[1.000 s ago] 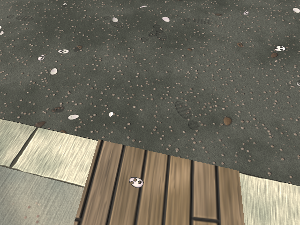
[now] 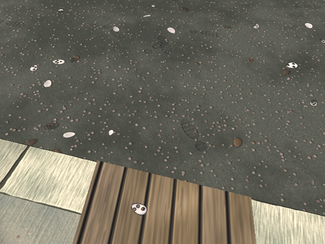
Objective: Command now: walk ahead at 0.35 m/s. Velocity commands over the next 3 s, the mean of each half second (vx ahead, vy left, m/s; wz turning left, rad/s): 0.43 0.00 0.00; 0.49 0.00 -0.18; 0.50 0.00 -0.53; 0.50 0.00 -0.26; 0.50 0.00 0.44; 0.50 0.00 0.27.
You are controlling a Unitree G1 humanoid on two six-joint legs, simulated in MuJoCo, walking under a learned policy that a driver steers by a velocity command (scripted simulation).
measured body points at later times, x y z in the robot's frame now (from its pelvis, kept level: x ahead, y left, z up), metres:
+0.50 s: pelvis +0.26 -0.04 -0.01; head +0.27 -0.04 +0.44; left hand +0.46 +0.17 -0.12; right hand +0.16 -0.26 -0.16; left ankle +0.01 +0.09 -0.67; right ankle +0.34 -0.13 -0.73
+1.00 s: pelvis +0.55 -0.02 +0.00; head +0.57 -0.01 +0.45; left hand +0.50 +0.20 -0.15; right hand +0.75 -0.25 -0.09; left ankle +0.65 +0.08 -0.73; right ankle +0.36 -0.13 -0.68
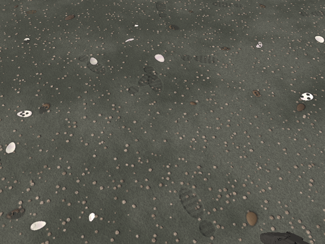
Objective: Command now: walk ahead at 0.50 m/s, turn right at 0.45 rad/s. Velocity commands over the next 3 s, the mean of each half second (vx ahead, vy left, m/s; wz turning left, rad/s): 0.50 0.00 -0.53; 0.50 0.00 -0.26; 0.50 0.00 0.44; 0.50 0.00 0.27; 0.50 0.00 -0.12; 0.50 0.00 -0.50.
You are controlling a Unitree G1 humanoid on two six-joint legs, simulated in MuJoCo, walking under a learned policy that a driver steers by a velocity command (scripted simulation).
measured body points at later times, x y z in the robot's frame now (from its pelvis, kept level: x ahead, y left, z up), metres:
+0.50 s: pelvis +0.25 -0.06 -0.03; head +0.25 -0.07 +0.42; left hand +0.45 +0.07 -0.15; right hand +0.07 -0.19 -0.18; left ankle +0.09 +0.11 -0.73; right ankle +0.37 -0.25 -0.74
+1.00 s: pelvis +0.54 -0.23 -0.12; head +0.55 -0.24 +0.33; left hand +0.67 +0.00 -0.26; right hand +0.61 -0.52 -0.23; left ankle +0.76 -0.18 -0.81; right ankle +0.41 -0.27 -0.85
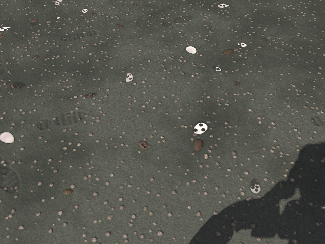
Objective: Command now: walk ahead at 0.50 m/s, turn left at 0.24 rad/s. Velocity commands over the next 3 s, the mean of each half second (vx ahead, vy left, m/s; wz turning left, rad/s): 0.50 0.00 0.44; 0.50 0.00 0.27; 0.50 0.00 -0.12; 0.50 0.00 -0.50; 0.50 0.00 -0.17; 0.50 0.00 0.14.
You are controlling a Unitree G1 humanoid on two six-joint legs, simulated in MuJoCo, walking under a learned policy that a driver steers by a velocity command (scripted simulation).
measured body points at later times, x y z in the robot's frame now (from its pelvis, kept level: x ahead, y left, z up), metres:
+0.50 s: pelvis +0.29 +0.05 +0.01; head +0.32 +0.08 +0.46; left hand +0.45 +0.34 -0.08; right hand +0.39 -0.21 -0.10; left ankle +0.21 +0.12 -0.73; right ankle +0.51 -0.07 -0.69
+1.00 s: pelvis +0.56 +0.11 +0.01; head +0.59 +0.12 +0.46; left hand +0.41 +0.35 -0.12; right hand +0.86 +0.01 -0.08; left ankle +0.64 +0.32 -0.69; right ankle +0.52 -0.03 -0.73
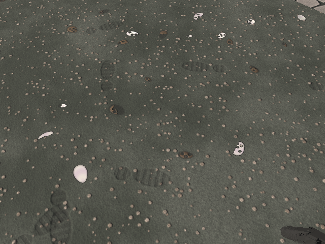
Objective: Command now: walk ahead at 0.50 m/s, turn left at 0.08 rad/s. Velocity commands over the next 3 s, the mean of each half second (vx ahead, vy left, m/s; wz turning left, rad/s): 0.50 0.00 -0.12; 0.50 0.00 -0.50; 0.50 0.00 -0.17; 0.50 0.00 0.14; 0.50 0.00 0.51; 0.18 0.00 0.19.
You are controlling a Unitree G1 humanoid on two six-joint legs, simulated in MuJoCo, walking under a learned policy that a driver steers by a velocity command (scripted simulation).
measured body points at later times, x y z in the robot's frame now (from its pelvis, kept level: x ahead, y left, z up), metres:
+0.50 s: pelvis +0.26 +0.03 +0.00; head +0.28 +0.03 +0.45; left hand +0.46 +0.27 -0.11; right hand +0.27 -0.25 -0.12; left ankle +0.19 +0.13 -0.74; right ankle +0.43 -0.15 -0.69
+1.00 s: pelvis +0.53 -0.07 +0.00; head +0.56 -0.09 +0.45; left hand +0.69 +0.18 -0.11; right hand +0.64 -0.38 -0.08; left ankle +0.76 +0.04 -0.69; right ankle +0.46 -0.13 -0.74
